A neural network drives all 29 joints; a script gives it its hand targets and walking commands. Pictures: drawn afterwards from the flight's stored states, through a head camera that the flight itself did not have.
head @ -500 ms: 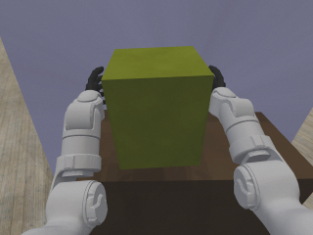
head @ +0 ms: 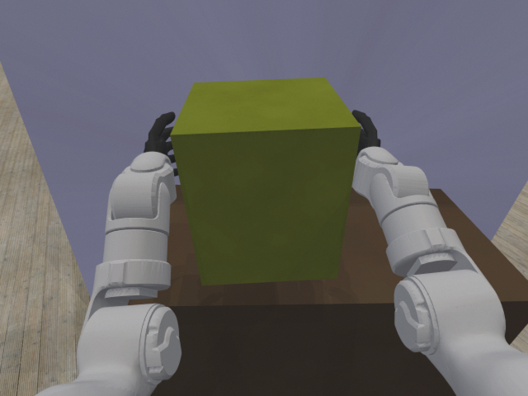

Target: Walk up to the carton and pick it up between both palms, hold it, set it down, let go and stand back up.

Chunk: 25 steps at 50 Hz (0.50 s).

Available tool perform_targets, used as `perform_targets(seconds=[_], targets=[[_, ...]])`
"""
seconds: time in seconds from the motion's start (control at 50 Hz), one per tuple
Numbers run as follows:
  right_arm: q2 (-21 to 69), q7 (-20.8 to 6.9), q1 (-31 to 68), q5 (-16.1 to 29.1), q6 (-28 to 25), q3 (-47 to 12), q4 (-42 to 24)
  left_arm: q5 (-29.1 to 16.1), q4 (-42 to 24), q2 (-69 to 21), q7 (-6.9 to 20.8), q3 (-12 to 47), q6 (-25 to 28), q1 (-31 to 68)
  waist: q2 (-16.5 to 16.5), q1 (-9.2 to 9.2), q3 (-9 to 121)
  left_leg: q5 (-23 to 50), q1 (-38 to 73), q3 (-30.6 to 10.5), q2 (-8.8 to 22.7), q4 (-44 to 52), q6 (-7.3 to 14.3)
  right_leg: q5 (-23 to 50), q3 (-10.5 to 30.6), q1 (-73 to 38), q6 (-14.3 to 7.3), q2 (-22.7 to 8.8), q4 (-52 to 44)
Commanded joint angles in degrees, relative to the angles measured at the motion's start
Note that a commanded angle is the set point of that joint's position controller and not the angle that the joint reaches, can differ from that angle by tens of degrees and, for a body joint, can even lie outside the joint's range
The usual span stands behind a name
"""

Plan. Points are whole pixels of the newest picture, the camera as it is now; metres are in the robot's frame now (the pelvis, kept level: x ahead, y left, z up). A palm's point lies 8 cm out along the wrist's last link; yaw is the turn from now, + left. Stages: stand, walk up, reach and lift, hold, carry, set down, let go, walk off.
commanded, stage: hold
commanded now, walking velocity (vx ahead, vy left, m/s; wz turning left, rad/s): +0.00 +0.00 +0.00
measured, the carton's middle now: (264, 179) +0.40 +0.02 +0.22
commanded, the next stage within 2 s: set down in 0.48 s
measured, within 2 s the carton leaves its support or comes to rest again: neither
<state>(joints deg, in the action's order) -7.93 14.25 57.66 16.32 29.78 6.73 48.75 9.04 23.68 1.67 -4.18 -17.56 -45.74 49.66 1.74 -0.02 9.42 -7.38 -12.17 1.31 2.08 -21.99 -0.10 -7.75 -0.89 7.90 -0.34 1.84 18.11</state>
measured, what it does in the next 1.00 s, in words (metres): stands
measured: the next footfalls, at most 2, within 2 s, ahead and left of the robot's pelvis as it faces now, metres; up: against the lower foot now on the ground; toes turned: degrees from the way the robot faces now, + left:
none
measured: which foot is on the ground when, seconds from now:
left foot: down 0.00-1.00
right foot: down 0.00-1.00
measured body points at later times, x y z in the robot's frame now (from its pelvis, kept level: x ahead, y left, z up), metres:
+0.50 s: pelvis +0.00 +0.00 +0.00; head -0.08 +0.02 +0.44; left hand +0.38 +0.17 +0.25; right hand +0.41 -0.13 +0.26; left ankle +0.05 +0.12 -0.75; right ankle +0.03 -0.11 -0.75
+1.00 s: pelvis +0.01 +0.00 +0.00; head -0.01 +0.02 +0.45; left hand +0.43 +0.17 +0.23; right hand +0.45 -0.13 +0.23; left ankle +0.05 +0.12 -0.75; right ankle +0.03 -0.11 -0.75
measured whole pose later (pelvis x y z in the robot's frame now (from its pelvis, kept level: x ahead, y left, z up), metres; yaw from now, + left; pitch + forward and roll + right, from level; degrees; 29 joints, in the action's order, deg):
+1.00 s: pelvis +0.01 +0.00 +0.00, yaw +0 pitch -4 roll -1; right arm -4.4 10.2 57.1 3.7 12.3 13.2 50.1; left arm 14.9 29.7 1.9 2.6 -22.1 -32.2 54.3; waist 2.5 0.0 -1.2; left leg -8.4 -8.7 1.3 2.1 -21.6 -0.3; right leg -8.9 -0.9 4.6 -0.5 1.8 18.0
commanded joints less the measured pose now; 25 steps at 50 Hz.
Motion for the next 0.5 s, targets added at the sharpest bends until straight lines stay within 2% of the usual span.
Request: perform_targets(seconds=[0.0, 0.1, 0.12, 0.14, 0.28, 0.4, 0.46, 0.48], targets=[[39.1, -6.3, 51.9, 9.2, -0.8, -15.3, -22.5, -9.2, -9.5, -37.1, 9.4, 27.6, 3.1, 48.5, -5.4, -8.07, 19.2, -2.3, 7.8, -3.1, -3.1, 3.7, -0.7, 1.2, 1.6, -5.0, 2.1, 1.7, -2.9], [39.0, -6.3, 51.7, 9.0, -0.8, -15.4, -22.1, -8.8, -9.3, -37.0, 9.3, 27.4, 3.1, 48.3, -5.4, -8.06, 19.0, -2.3, 7.7, -3.1, -3.1, 3.8, -0.7, 1.2, 1.6, -5.1, 2.1, 1.7, -2.9], [38.9, -6.2, 51.4, 8.8, -0.7, -15.0, -21.8, -9.0, -9.1, -36.9, 9.4, 27.5, 3.1, 48.4, -5.2, -8.50, 18.7, -2.9, 7.7, -3.1, -3.1, 3.8, -0.8, 0.7, 1.6, -4.6, 2.1, 1.7, -3.0], [39.2, -6.3, 52.2, 8.8, -0.8, -15.1, -22.1, -8.9, -8.8, -36.7, 9.4, 27.3, 3.2, 48.9, -5.3, -8.05, 18.7, -3.1, 7.4, -2.9, -3.2, 3.8, -0.6, 0.4, 1.6, -4.7, 2.2, 1.6, -3.1], [39.1, -6.3, 51.2, 9.0, -0.7, -15.1, -21.9, -8.9, -9.5, -36.8, 9.5, 27.5, 3.2, 48.6, -5.3, -8.43, 19.4, -2.4, 7.9, -3.0, -3.2, 3.7, -0.8, 1.1, 1.6, -5.1, 2.2, 1.7, -3.0], [39.0, -6.3, 51.9, 9.3, -0.9, -15.6, -22.5, -9.0, -9.7, -37.1, 9.3, 27.6, 3.1, 48.4, -5.4, -7.99, 19.8, -1.9, 7.9, -3.1, -3.1, 3.7, -0.8, 1.4, 1.6, -5.2, 2.1, 1.8, -2.8], [38.9, -6.2, 51.6, 8.9, -0.6, -15.1, -21.7, -8.6, -8.8, -36.7, 9.4, 27.1, 3.0, 48.2, -5.0, -8.13, 18.4, -2.5, 7.5, -3.0, -3.2, 3.8, -0.7, 1.0, 1.6, -5.0, 2.2, 1.7, -3.0], [36.1, -7.4, 53.1, 7.6, -1.4, -11.9, -20.0, -9.3, -9.8, -33.1, 9.0, 25.3, 4.1, 53.1, -5.5, -7.84, 18.7, -5.2, 8.0, -3.3, -3.3, 4.8, -1.4, -2.0, 1.6, -4.3, 1.7, 1.5, -2.7]])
